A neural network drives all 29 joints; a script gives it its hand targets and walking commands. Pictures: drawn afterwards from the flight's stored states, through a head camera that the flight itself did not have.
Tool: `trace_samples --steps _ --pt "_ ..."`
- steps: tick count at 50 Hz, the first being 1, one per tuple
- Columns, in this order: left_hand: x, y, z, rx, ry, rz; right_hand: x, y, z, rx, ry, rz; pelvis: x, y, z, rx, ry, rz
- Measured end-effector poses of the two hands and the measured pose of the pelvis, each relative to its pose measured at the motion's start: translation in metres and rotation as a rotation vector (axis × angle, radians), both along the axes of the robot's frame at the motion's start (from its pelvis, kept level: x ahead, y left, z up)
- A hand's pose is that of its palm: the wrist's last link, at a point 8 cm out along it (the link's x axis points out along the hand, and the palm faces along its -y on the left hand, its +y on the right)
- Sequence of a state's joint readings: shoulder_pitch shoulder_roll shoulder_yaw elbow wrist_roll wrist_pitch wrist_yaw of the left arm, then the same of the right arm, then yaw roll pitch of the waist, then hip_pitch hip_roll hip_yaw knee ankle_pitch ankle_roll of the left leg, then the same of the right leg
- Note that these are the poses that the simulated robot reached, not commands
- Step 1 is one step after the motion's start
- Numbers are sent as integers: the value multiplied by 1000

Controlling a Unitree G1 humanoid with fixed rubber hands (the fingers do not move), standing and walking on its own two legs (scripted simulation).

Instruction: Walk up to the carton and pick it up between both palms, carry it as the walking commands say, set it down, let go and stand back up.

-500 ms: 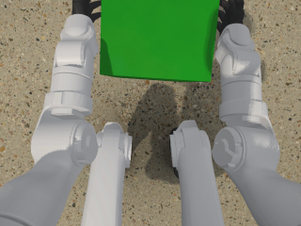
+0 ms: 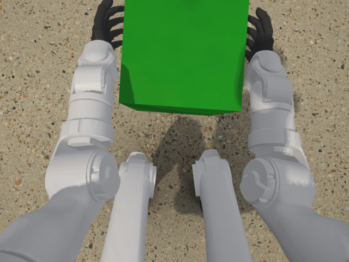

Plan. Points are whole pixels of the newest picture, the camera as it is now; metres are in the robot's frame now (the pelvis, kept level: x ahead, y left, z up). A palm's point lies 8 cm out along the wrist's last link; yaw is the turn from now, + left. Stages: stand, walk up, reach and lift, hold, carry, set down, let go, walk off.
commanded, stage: reach and lift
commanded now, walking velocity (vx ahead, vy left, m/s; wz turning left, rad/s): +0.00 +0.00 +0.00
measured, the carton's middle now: (179, 67) +0.50 -0.02 -0.16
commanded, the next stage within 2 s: none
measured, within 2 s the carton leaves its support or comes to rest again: neither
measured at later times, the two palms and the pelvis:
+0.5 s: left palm (88, 35) +0.51 +0.13 +0.00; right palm (279, 47) +0.49 -0.17 +0.00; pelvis +0.01 +0.00 +0.06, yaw +0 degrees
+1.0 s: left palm (66, 24) +0.49 +0.13 +0.07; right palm (311, 40) +0.47 -0.17 +0.07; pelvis +0.03 +0.00 +0.12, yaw +0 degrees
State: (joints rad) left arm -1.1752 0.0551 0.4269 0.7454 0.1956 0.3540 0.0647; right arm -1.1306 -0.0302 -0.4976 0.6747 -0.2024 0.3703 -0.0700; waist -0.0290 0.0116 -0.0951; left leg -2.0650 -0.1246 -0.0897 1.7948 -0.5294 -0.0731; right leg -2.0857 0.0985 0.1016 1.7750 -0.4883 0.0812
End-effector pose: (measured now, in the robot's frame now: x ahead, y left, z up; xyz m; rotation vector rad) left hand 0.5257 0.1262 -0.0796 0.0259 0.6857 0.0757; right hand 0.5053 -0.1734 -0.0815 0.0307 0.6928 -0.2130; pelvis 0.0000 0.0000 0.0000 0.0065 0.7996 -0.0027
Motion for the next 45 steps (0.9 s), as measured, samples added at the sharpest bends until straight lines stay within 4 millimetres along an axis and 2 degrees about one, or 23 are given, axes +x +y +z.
trace_samples --steps 45 --pt "-36 2 134 -10 2 5 -36 2 135 9 1 -10 26 0 106 -2 -109 -4"
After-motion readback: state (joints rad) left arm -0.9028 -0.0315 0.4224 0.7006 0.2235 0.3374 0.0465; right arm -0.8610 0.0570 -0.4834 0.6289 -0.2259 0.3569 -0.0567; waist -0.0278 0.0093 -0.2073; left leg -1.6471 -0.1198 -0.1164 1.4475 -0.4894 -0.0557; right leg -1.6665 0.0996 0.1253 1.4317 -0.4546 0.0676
